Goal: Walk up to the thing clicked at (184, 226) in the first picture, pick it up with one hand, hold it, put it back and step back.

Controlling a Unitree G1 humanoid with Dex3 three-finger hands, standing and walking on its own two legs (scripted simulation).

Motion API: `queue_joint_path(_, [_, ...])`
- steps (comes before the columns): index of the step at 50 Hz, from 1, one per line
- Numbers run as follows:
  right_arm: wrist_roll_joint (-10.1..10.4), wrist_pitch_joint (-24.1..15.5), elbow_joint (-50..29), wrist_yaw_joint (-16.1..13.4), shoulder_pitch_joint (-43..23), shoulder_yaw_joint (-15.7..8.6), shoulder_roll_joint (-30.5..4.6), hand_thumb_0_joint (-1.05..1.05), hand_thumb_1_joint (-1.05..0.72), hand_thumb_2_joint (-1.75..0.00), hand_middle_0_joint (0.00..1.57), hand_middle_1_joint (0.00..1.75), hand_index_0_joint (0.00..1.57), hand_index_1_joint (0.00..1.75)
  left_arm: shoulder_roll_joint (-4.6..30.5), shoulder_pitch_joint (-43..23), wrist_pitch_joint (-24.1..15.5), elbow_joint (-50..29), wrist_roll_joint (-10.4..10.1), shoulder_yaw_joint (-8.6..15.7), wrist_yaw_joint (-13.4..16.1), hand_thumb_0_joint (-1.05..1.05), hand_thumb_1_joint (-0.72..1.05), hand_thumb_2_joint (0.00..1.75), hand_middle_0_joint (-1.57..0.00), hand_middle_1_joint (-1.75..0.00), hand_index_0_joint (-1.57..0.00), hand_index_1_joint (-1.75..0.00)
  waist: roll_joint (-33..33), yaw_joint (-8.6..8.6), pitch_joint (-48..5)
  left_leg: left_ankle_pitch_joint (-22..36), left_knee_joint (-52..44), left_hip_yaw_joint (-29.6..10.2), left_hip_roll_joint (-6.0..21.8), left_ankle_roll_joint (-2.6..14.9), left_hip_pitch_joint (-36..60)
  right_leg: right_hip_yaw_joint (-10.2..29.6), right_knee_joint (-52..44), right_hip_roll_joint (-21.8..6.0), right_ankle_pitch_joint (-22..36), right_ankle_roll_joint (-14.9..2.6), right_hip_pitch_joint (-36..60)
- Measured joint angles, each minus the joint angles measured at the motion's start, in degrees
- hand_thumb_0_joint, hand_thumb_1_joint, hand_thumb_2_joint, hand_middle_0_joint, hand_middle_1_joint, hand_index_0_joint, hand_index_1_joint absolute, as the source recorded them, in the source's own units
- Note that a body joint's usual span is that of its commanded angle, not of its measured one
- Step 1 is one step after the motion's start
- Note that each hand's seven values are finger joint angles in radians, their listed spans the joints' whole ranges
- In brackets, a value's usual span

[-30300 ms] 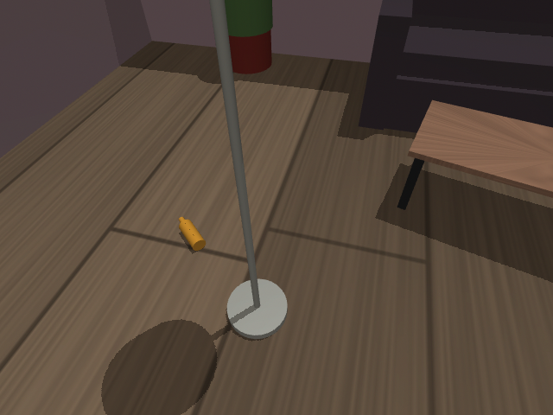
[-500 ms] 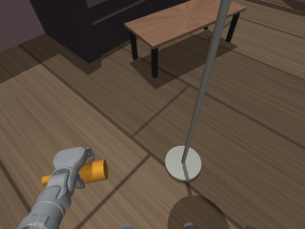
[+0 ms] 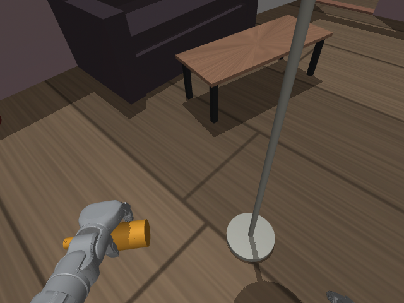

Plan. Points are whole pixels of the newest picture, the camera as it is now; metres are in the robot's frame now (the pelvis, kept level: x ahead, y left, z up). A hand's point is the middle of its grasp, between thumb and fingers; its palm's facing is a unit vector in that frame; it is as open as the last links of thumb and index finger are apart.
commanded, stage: hold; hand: left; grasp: from above
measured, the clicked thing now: (106, 238) +0.32 +0.25 -0.10
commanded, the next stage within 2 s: crouch in 1.58 s
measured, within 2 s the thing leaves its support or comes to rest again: neither
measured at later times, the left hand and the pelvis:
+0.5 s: hand (109, 236) +0.29 +0.21 -0.03, palm faces -0.44 -0.06 -0.90, open 8.9 cm; pelvis +0.00 -0.01 +0.01, yaw +0 degrees
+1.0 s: hand (105, 239) +0.28 +0.21 -0.01, palm faces -0.43 -0.07 -0.90, open 9.0 cm; pelvis -0.01 -0.01 +0.02, yaw +0 degrees
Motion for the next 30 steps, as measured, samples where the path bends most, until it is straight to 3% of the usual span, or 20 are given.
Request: queue_joint_path(30, [0.73,2.77,-2.48,-0.38,-2.26,0.75,-0.26,0.01,-0.91,-0.89,0.2,0.3,0.2,0.3,0.35,3.55,0.16,-8.0,-0.32,-0.95,-4.91,0.0,0.2,0.22,-0.75,-0.5,-0.81,-0.42,0.49,1.55,2.37,4.0,-7.97,0.3,-0.03,-0.37,8.26,0.22,-6.56,0.01,3.37,-0.44,7.47])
